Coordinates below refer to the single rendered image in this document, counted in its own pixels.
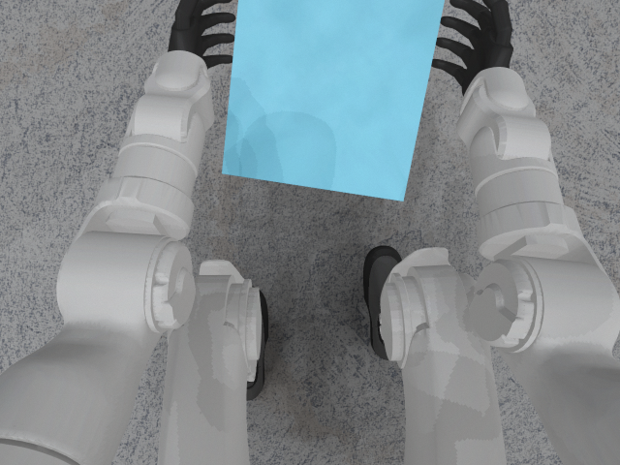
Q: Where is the right robot hand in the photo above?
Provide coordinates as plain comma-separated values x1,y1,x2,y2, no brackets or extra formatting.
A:
431,0,513,96

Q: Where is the left robot hand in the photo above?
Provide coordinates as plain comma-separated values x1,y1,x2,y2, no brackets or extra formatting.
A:
168,0,235,70

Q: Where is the right robot upper arm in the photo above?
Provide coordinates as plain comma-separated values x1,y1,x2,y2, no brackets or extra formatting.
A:
469,255,620,465

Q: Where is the left robot upper arm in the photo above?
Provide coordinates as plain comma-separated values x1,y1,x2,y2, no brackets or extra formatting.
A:
0,231,196,465

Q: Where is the robot thigh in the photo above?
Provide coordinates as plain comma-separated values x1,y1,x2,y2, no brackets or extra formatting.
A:
381,264,507,465
157,275,262,465

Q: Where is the left robot thigh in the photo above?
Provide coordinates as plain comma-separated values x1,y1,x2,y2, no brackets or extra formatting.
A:
157,275,262,465

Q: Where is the right robot forearm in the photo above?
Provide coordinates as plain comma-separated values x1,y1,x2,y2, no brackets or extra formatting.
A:
456,67,620,331

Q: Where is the left robot forearm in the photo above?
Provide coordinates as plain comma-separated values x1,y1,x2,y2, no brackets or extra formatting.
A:
56,50,214,314

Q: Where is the carton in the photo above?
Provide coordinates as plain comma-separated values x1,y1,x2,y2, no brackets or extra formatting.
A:
222,0,445,202

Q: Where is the right robot thigh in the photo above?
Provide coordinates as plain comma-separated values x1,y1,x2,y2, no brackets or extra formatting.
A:
381,264,507,465

